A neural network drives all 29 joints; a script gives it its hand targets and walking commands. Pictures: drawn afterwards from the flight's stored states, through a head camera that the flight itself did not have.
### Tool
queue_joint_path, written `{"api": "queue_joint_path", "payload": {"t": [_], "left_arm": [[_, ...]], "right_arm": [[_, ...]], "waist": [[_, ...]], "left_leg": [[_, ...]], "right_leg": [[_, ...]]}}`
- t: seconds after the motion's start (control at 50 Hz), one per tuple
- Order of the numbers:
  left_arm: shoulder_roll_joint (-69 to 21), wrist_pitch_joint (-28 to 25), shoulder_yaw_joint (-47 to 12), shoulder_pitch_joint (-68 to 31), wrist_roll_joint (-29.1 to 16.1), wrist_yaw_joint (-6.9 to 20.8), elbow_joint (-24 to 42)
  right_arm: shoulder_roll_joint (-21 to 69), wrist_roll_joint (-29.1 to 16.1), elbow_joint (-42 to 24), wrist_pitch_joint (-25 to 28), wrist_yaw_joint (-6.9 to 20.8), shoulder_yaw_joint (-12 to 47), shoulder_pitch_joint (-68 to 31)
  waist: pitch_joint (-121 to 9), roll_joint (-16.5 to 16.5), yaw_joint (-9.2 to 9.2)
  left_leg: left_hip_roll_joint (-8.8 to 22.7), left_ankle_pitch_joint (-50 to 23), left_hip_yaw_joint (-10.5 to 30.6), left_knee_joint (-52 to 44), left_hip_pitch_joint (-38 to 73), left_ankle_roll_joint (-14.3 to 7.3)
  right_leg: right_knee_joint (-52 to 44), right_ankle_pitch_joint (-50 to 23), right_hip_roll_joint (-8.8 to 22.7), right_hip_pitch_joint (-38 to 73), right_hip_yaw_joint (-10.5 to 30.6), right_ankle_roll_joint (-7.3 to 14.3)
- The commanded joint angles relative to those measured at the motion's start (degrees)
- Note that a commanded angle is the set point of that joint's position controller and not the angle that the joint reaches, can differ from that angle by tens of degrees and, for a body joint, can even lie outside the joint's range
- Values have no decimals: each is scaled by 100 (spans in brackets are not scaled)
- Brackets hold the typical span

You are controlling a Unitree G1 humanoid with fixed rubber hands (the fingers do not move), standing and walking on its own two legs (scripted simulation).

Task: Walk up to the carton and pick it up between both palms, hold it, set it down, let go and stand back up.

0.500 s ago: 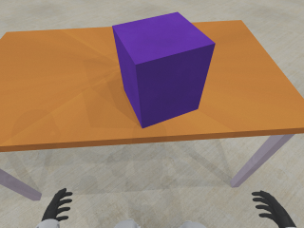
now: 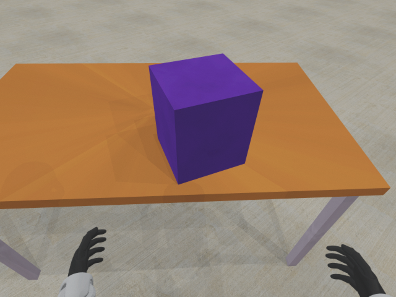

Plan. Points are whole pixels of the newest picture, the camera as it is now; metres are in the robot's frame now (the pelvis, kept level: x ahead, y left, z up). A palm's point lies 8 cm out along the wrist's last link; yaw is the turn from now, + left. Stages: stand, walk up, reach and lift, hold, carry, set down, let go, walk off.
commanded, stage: reach and lift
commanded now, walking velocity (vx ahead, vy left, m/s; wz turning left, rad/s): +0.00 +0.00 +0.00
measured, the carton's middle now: (200, 118) +0.56 +0.02 +0.06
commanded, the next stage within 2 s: none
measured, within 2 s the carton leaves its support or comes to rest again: neither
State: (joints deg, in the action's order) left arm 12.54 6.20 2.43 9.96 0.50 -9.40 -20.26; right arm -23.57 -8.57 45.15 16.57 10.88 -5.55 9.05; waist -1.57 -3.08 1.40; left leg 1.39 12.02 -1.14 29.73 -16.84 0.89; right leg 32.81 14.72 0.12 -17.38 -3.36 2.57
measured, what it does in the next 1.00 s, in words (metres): stands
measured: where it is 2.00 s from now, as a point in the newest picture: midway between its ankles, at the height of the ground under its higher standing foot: outside the picture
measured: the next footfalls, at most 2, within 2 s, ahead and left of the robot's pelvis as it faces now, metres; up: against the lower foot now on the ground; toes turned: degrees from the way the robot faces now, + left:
none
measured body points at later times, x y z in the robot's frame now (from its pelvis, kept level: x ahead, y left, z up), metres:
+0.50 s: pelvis +0.02 -0.01 +0.01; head +0.01 +0.00 +0.46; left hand +0.24 +0.16 +0.03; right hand +0.23 -0.30 -0.01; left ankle +0.04 +0.14 -0.73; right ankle +0.03 -0.09 -0.73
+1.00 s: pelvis +0.01 -0.02 +0.00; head -0.01 -0.02 +0.45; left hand +0.25 +0.14 +0.06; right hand +0.27 -0.29 +0.04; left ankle +0.04 +0.14 -0.73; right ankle +0.03 -0.09 -0.73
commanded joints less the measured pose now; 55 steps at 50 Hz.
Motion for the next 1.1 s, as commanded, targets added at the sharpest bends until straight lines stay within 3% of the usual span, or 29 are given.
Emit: {"api": "queue_joint_path", "payload": {"t": [0.0,0.08,0.1,0.28,0.44,0.62,0.74,0.84,0.96,1.08], "left_arm": [[27,-126,-245,-166,-211,-271,2498],[-495,106,-642,176,-127,-522,2853],[-620,142,-741,263,-115,-583,2955],[-1103,128,-990,609,45,-792,3877],[-1509,10,-1062,1062,188,-878,4357],[-1741,17,-1049,736,223,-1037,4735],[-1586,363,-833,-575,115,-1174,4453],[-1489,717,-828,-1305,-167,-1303,4734],[-1458,1346,-574,-1781,-164,-1395,4809],[-1447,2048,-336,-1937,-151,-1361,5154]], "right_arm": [[-1251,-843,-1662,-42,335,120,-514],[-1720,-1065,-1474,-129,622,-132,-745],[-1856,-1121,-1457,-126,678,-202,-792],[-2216,-1487,-2041,48,737,-56,-687],[-2333,-1734,-2350,203,682,291,-325],[-2322,-1965,-2827,236,651,574,-503],[-2007,-1874,-3099,-202,513,599,-1482],[-1810,-1832,-3720,-619,368,432,-2043],[-1807,-1839,-3441,-1241,178,354,-2478],[-1883,-1895,-3475,-1689,-49,455,-2798]], "waist": [[-460,-87,176],[-501,632,264],[-558,672,273],[-853,36,314],[-1029,-115,307],[-803,-372,338],[-371,-564,457],[-444,-648,511],[-492,-486,500],[-795,-354,349]], "left_leg": [[-248,7,82,-571,2548,-26],[24,520,148,-1276,1572,111],[80,484,185,-1367,1423,130],[44,-1166,30,-878,1737,83],[52,-2097,-31,-677,1862,55],[33,-1270,-54,-741,1140,-59],[-18,155,-137,-986,358,-199],[-48,316,-180,-984,149,-182],[-12,89,-171,-1086,335,-119],[-29,-702,-155,-1047,631,-67]], "right_leg": [[-1918,1226,345,-1518,463,306],[-1471,337,-192,-412,173,232],[-1390,126,-278,-189,138,211],[-1407,-811,-361,8,190,224],[-1391,-1691,-360,278,316,156],[-1373,-1255,-201,557,596,46],[-1598,668,73,403,1092,13],[-1725,1322,236,411,1362,-45],[-1791,1198,238,524,1430,-43],[-1654,-124,115,971,1265,-64]]}}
